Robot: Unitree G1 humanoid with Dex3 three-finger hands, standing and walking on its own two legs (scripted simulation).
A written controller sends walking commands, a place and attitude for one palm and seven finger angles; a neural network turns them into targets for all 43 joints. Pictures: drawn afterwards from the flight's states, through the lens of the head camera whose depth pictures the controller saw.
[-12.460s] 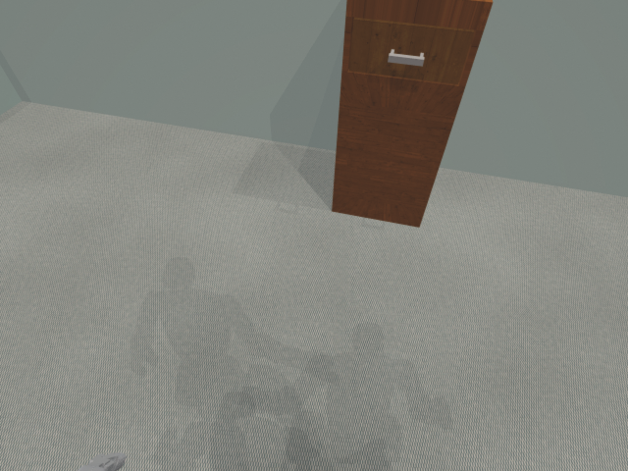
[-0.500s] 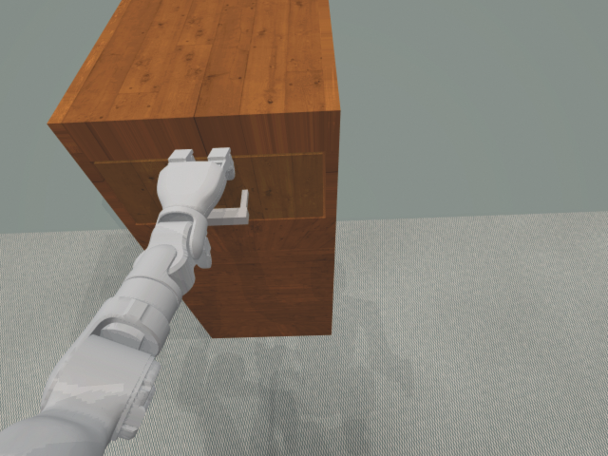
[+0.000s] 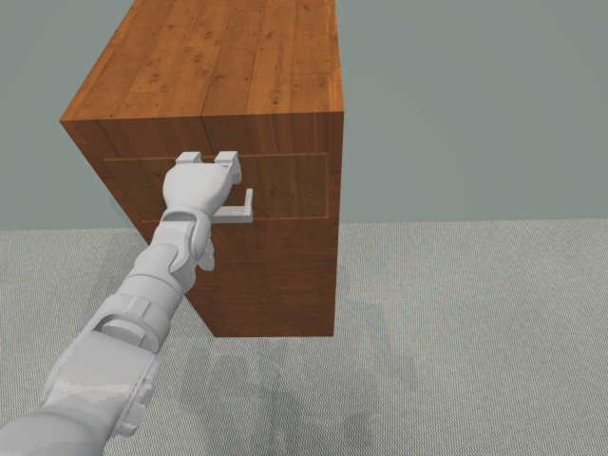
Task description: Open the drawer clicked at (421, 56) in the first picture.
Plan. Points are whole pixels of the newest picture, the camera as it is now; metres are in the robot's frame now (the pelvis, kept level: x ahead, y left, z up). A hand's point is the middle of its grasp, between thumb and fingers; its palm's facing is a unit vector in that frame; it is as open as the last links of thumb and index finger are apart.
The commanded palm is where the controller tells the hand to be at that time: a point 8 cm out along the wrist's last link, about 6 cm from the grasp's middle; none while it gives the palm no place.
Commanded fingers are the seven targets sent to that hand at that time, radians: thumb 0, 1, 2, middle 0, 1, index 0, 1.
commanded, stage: move the hooked fingers above the handle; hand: left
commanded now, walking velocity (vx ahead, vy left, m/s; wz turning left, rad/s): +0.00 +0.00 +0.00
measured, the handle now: (221, 205) +0.51 +0.15 -0.01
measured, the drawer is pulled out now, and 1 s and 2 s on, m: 0.00 0.00 0.00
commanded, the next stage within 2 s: none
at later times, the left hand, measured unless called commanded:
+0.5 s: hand (203, 212) +0.45 +0.15 +0.04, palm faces -0.03 -0.02 -1.00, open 13.8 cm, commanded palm +0.43 +0.16 +0.10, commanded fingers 0.00 -0.50 0.30 -0.30 -1.20 -0.30 -1.20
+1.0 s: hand (213, 210) +0.45 +0.14 +0.04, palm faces -0.01 -0.03 -1.00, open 13.8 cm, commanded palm +0.43 +0.16 +0.10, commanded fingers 0.00 -0.50 0.30 -0.30 -1.20 -0.30 -1.20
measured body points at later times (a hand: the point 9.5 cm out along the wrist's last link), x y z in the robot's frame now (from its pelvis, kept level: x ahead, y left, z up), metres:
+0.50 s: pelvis +0.00 +0.00 +0.00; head +0.06 -0.03 +0.45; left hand +0.45 +0.15 +0.10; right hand +0.06 -0.26 -0.14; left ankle -0.03 +0.12 -0.73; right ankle +0.01 -0.09 -0.73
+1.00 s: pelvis +0.00 +0.01 +0.00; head +0.06 -0.02 +0.44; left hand +0.45 +0.14 +0.10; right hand +0.07 -0.25 -0.15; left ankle -0.03 +0.12 -0.73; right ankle +0.01 -0.09 -0.73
